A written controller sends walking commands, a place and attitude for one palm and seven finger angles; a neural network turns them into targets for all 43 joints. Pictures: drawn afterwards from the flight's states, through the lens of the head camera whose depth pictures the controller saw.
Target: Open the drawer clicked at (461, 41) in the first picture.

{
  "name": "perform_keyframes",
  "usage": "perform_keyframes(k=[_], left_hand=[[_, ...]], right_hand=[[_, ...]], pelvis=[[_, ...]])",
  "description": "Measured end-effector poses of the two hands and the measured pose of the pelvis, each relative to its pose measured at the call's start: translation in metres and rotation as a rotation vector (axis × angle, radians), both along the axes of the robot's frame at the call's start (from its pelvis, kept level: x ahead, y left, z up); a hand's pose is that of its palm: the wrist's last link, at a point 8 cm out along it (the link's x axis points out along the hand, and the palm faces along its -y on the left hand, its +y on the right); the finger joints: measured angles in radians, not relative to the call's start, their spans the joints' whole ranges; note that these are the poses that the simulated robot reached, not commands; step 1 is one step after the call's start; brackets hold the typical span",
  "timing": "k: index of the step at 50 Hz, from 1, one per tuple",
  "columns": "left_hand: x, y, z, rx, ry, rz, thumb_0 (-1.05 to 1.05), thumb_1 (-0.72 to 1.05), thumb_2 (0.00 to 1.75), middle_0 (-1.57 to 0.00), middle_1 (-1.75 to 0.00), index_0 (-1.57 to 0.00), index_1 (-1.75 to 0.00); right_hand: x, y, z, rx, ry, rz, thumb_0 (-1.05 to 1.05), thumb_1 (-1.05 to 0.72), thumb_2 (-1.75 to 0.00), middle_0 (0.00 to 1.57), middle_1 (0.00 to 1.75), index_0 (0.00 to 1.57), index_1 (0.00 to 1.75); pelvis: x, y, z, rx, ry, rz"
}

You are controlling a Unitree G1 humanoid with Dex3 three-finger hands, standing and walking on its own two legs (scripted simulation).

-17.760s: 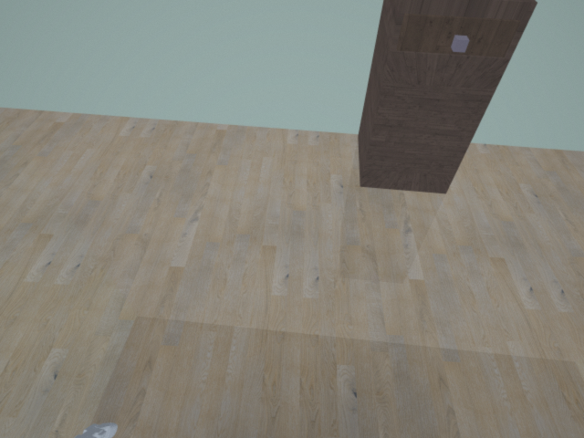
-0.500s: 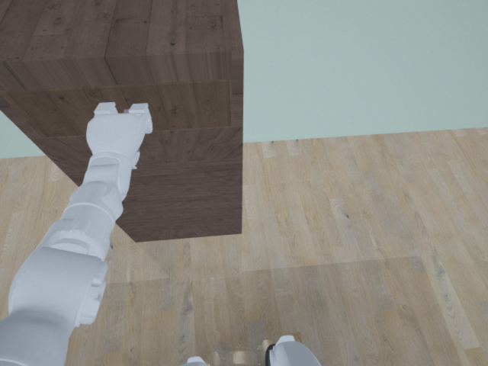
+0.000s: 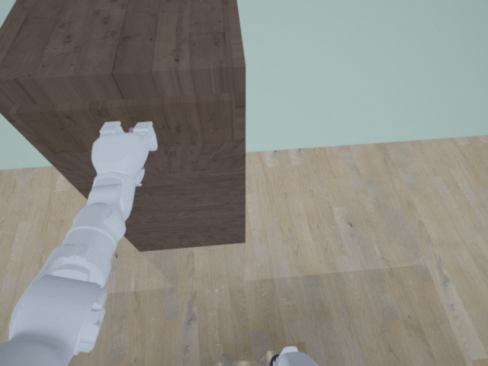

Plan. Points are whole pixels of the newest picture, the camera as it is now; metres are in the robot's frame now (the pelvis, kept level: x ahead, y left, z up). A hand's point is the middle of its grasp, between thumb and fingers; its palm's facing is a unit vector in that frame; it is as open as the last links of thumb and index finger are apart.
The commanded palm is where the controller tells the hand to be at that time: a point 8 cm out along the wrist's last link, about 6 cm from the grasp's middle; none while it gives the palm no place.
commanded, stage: pull the drawer open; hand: left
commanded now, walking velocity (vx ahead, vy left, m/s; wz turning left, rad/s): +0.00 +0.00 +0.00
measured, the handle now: (131, 146) +0.51 +0.19 +0.02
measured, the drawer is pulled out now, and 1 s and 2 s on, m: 0.01 0.15 0.27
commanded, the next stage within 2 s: none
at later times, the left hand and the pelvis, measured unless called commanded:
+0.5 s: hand (128, 207) +0.39 +0.18 +0.00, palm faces -0.02 -0.04 -1.00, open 7.3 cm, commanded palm +0.35 +0.19 +0.06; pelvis +0.01 +0.00 +0.01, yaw +1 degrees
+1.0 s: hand (124, 242) +0.32 +0.18 +0.00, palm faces -0.02 -0.04 -1.00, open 7.3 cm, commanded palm +0.29 +0.19 +0.06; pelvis -0.01 -0.02 +0.01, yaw +1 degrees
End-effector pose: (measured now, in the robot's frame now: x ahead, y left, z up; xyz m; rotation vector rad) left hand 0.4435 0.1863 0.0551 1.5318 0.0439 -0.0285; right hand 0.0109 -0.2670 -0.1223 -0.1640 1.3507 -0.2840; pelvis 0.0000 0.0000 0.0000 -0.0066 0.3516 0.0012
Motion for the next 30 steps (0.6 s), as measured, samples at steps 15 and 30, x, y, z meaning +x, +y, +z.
perform_keyframes(k=[15,30], left_hand=[[-0.042,-0.001,0.000,-0.009,-0.017,-0.005,0.02,0.40,0.70,-0.30,-1.35,-0.42,-1.35],[-0.092,-0.002,-0.001,0.008,-0.020,0.005,0.00,0.41,0.71,-0.30,-1.35,-0.42,-1.35]], right_hand=[[0.073,0.009,0.006,0.037,-0.160,0.060,0.01,-0.91,-0.90,0.20,0.29,0.20,0.30],[0.118,0.011,0.014,0.045,-0.284,0.130,0.01,-0.91,-0.90,0.20,0.29,0.20,0.30]], pelvis=[[0.011,-0.001,0.008,0.002,-0.053,0.003],[0.006,-0.007,0.011,0.010,-0.115,0.018]])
